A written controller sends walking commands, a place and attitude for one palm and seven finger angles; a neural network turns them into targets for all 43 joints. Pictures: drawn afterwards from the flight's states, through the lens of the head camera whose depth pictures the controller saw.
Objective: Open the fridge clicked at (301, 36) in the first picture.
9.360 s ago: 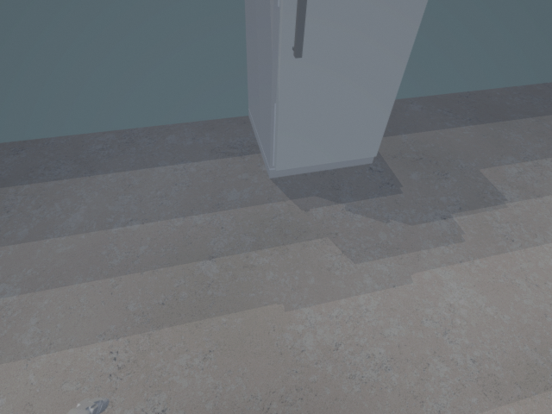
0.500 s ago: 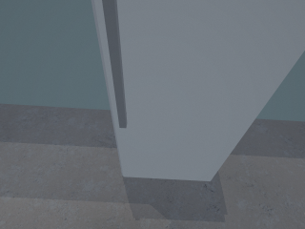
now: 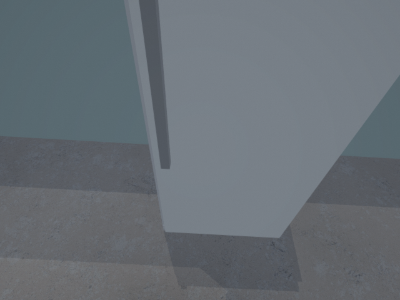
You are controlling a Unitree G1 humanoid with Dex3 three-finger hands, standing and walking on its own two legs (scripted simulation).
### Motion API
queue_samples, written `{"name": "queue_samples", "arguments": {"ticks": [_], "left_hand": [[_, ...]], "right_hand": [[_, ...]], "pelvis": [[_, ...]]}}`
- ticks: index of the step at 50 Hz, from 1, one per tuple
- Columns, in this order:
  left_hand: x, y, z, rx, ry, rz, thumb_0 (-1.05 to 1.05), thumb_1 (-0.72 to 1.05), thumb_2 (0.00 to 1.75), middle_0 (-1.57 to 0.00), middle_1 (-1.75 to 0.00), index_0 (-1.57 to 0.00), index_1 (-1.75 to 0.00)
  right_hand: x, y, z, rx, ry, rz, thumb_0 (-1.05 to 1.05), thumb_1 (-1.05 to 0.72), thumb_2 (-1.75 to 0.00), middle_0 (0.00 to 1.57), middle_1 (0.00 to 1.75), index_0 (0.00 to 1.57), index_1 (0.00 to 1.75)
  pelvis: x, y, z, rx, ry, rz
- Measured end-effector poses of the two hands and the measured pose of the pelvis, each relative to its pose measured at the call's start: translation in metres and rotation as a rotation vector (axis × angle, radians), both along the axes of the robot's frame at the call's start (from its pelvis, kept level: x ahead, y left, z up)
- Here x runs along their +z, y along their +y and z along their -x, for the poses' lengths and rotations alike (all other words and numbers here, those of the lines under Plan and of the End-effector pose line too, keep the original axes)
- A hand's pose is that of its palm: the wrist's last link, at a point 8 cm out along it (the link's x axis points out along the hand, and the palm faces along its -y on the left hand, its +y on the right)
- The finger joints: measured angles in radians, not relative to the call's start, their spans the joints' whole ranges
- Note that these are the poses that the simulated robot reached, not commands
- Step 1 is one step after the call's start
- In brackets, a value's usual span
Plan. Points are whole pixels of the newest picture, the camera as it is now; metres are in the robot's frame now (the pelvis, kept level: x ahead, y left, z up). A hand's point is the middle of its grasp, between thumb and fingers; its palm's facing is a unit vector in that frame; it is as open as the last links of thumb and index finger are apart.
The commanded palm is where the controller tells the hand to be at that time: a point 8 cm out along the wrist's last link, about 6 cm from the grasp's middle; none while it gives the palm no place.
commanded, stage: look again from close up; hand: left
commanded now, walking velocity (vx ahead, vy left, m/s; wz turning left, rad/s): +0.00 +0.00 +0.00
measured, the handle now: (161, 98) +0.50 +0.13 +0.14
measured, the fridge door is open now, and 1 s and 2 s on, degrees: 0 0 0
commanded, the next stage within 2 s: raise the hand to about handle height in 0.40 s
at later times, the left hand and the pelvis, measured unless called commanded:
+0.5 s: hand out of the picture +0.02 +0.19 -0.18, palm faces -0.01 -0.98 -0.22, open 7.4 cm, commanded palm +0.09 +0.24 -0.08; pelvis +0.00 -0.01 +0.00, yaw +0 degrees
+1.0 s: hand (97, 298) +0.13 +0.20 -0.04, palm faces +0.15 -0.99 -0.04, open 9.1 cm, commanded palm +0.13 +0.25 -0.03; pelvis -0.04 -0.04 -0.09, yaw +2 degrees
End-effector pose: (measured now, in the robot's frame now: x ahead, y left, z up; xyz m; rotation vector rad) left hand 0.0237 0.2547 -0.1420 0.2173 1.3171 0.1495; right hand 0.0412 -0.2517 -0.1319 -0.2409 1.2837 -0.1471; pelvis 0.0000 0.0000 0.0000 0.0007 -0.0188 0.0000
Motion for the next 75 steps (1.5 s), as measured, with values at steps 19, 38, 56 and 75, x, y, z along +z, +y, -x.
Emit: {"name": "queue_samples", "arguments": {"ticks": [19, 38, 56, 75], "left_hand": [[-0.001, -0.011, 0.009, 0.011, 0.023, 0.016, 0.00, 0.90, 0.90, -0.20, -0.30, -0.20, -0.30], [0.143, -0.017, -0.149, -0.090, -1.321, 0.089, 0.01, 0.78, 0.84, -0.20, -0.38, -0.21, -0.38], [0.121, -0.003, -0.114, -0.165, -1.322, 0.132, 0.01, 0.37, 0.67, -0.23, -0.64, -0.24, -0.63], [0.150, 0.029, -0.150, -0.144, -1.276, 0.144, 0.00, -0.07, 0.48, -0.27, -0.92, -0.27, -0.92]], "right_hand": [[-0.002, 0.002, 0.005, -0.008, 0.017, -0.013, 0.00, -0.91, -0.90, 0.20, 0.30, 0.20, 0.30], [0.015, -0.010, -0.086, 0.068, -0.615, -0.017, 0.01, -0.91, -0.90, 0.20, 0.30, 0.21, 0.30], [-0.014, -0.010, -0.107, 0.160, -0.653, 0.015, 0.01, -0.91, -0.90, 0.20, 0.30, 0.21, 0.30], [0.009, -0.006, -0.080, 0.092, -0.586, 0.054, 0.01, -0.90, -0.90, 0.20, 0.30, 0.21, 0.30]], "pelvis": [[0.001, -0.004, -0.001, 0.002, 0.001, -0.002], [-0.043, -0.021, 0.029, 0.020, 0.148, -0.001], [-0.083, -0.037, 0.040, 0.051, 0.202, 0.057], [-0.054, -0.010, 0.025, 0.027, 0.180, 0.043]]}}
